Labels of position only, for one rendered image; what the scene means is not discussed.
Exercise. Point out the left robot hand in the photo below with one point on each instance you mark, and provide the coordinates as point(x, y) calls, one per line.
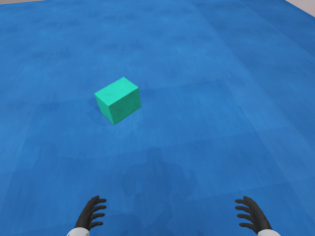
point(86, 217)

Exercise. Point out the right robot hand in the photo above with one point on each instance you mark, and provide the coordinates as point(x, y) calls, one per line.
point(257, 217)

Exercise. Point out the carton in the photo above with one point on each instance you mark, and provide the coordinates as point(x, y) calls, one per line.
point(118, 100)

